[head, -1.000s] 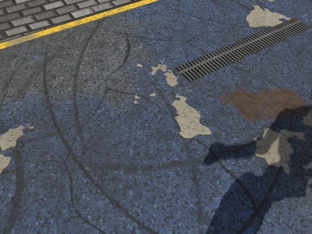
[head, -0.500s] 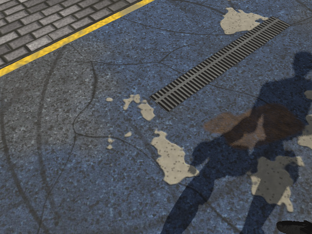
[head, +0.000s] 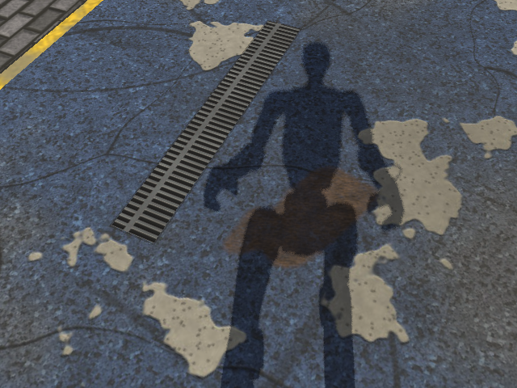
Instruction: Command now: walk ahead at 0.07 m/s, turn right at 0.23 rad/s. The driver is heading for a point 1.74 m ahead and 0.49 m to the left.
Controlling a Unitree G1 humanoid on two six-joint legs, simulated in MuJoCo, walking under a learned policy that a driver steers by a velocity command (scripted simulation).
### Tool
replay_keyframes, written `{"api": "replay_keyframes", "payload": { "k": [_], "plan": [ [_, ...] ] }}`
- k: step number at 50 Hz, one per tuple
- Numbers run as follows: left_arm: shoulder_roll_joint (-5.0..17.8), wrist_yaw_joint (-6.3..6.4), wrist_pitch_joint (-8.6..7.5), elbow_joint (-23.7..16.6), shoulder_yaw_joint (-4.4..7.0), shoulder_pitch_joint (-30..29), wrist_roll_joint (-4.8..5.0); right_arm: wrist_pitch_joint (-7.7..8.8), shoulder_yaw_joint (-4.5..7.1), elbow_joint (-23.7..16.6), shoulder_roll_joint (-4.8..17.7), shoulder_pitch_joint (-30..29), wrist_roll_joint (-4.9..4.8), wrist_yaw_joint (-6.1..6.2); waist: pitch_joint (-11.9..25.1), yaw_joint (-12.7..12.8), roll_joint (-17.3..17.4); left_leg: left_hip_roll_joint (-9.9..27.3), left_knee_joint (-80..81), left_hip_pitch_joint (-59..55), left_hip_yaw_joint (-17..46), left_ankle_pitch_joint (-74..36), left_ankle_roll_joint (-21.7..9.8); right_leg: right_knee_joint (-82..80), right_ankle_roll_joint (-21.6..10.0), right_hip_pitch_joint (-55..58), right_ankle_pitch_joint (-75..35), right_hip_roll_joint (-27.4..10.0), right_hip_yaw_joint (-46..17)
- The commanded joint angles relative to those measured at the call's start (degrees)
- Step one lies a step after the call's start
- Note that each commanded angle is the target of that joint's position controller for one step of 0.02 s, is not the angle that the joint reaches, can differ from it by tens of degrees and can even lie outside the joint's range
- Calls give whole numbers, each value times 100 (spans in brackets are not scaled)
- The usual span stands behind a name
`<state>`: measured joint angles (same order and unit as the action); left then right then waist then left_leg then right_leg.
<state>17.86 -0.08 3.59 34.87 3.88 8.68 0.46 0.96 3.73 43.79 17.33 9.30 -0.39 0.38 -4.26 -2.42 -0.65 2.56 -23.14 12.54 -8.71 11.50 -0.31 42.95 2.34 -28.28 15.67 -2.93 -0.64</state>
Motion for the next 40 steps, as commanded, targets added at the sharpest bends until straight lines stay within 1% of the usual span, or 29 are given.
{"api": "replay_keyframes", "payload": {
  "k": [1,2,3,4,5,6,7,8,9,11,12,15,16,18,20,22,23,24,25,26,27,28,29,30,31,33,35,37,40],
  "plan": [
    [279,-38,-85,-331,96,271,-52,46,175,-230,908,-328,-142,-60,874,317,638,1347,216,-300,973,-1783,-1053,-1192,-262,1192,-387,199,114],
    [287,-22,-126,-217,101,459,-88,65,74,-140,665,-304,-165,-93,911,431,521,1131,-74,-5,897,-1447,-799,-1969,-404,1922,-1075,252,111],
    [494,43,-150,-192,126,578,-134,124,-99,-24,248,-21,-16,-160,1148,381,62,747,-456,443,638,-707,-302,-2316,-538,2889,-2502,-306,-491],
    [857,140,-139,-349,118,461,-252,163,-235,-41,-31,400,287,-257,1465,21,-1114,261,-1288,1131,380,1738,222,-1910,-1058,3567,-4501,-1610,-1661],
    [488,121,-187,-283,18,276,-329,84,-171,5,209,286,141,-208,1536,230,-1159,239,-1662,1020,818,2362,429,-2087,-1739,2779,-3521,-1776,-1742],
    [421,69,-257,-251,2,36,-328,13,-93,-8,543,69,12,-158,1224,247,-930,239,-1890,971,912,2210,478,-2203,-1697,2448,-2929,-1471,-1459],
    [464,60,-313,-173,26,-125,-302,-44,-40,3,628,-10,-31,-105,1065,244,-952,189,-2070,1126,928,2038,493,-2246,-1537,2372,-2707,-1310,-1231],
    [601,77,-341,-148,68,-182,-265,-121,28,87,763,37,-29,-40,965,277,-948,159,-2448,1230,968,2026,537,-2271,-1508,2297,-2802,-1321,-1122],
    [695,106,-360,-84,108,-253,-204,-193,90,127,857,188,-17,0,895,223,-907,150,-2854,1199,1034,1955,585,-2274,-1551,2098,-3040,-1386,-1016],
    [727,172,-344,-5,146,-271,-155,-268,148,162,799,365,-88,48,838,190,-785,48,-3517,1331,968,1951,612,-2293,-1640,1993,-3195,-1444,-772],
    [657,201,-330,30,142,-310,-144,-299,153,152,707,363,-108,77,810,196,-725,59,-3620,1430,958,1890,607,-2316,-1652,2006,-3064,-1457,-669],
    [495,255,-291,125,140,-509,-150,-376,108,32,422,186,-88,100,763,230,-678,135,-3146,1355,842,1609,561,-2334,-1609,1988,-2614,-1406,-343],
    [504,262,-275,162,157,-535,-155,-385,91,-31,376,110,-80,78,793,264,-692,148,-2905,1259,785,1517,533,-2323,-1618,2019,-2582,-1435,-291],
    [575,266,-239,241,198,-532,-146,-392,96,-131,408,78,-76,9,897,290,-724,131,-2502,1049,676,1367,460,-2262,-1629,2130,-2633,-1545,-270],
    [672,270,-214,317,238,-571,-76,-398,122,-173,468,202,-76,-70,943,220,-760,91,-2046,799,556,1181,319,-2126,-1534,2165,-2594,-1626,-229],
    [695,283,-187,390,256,-725,44,-396,161,-80,474,579,-53,-133,943,-31,-693,-84,-1012,185,326,377,56,-1721,-1192,1915,-2159,-1499,45],
    [568,275,-179,527,246,-503,84,-384,214,-57,608,691,2,-124,830,-33,-358,-143,-354,-158,559,-273,-166,-1215,-792,1601,-1347,-1218,346],
    [312,247,-177,541,197,-284,-79,-358,365,-147,1197,730,21,-27,724,159,1063,857,252,-769,2136,-1953,-619,190,-174,522,117,-576,976],
    [217,287,-206,153,137,-987,-165,-275,439,-267,1679,784,177,-37,550,-93,2016,2005,551,-790,3940,-2964,-1792,1400,152,-792,2329,397,594],
    [415,313,-215,160,204,-1176,-130,-130,381,-321,1480,788,292,-74,800,-233,1179,1974,615,-792,3837,-2577,-2037,2269,103,-927,2436,314,-156],
    [483,309,-213,243,245,-1048,-40,-26,336,-344,1325,532,239,-65,723,-44,948,1664,561,-755,3322,-2205,-1752,2445,10,-975,1923,198,-341],
    [516,340,-209,406,287,-852,-42,0,323,-390,1196,218,101,-21,649,119,652,1340,492,-762,2955,-1815,-1420,2344,4,-1016,1412,117,-384],
    [604,373,-202,483,324,-766,-80,-12,258,-427,995,23,-26,29,620,186,640,1217,473,-781,2807,-1809,-1238,2212,41,-1036,1068,71,-427],
    [566,369,-217,533,331,-696,-86,-35,209,-448,890,16,-49,77,697,227,718,1076,460,-695,2675,-2022,-1183,2282,98,-822,802,130,-402],
    [511,354,-237,565,326,-603,-65,-55,194,-465,854,77,-29,104,797,240,722,998,450,-750,2611,-2145,-1189,2300,146,-729,608,198,-392],
    [442,340,-272,604,312,-552,-23,-79,204,-485,873,190,-12,139,875,203,668,921,431,-947,2578,-2172,-1212,2007,217,-723,405,268,-397],
    [381,339,-298,586,285,-644,-19,-113,231,-489,938,263,-34,170,816,138,703,879,424,-1070,2687,-1901,-1211,1425,289,-754,327,296,-432],
    [379,323,-326,581,272,-702,-20,-153,259,-515,1011,251,-33,192,753,93,794,836,429,-1003,2836,-1475,-1220,897,352,-618,278,318,-478],
    [409,275,-379,597,261,-712,-10,-198,292,-577,1090,142,-19,180,651,55,907,764,421,-652,3077,-1013,-1258,294,378,-216,315,380,-510]
  ]
}}
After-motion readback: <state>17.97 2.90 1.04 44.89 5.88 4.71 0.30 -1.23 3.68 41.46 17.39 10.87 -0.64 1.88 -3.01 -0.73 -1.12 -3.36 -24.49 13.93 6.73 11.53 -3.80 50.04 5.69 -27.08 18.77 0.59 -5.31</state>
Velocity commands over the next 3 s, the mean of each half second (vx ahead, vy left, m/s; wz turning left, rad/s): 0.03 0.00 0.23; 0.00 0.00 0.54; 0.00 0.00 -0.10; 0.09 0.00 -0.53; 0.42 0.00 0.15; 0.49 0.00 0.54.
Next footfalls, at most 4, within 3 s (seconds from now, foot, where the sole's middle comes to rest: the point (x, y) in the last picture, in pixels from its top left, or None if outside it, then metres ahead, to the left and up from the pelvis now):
0.06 right None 0.10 -0.13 -0.78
0.46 left None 0.04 0.10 -0.78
1.00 right None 0.15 -0.09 -0.78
1.30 left None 0.00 0.11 -0.78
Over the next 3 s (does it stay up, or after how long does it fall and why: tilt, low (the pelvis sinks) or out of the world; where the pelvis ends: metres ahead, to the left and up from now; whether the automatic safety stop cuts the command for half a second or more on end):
stays up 0.54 0.07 0.00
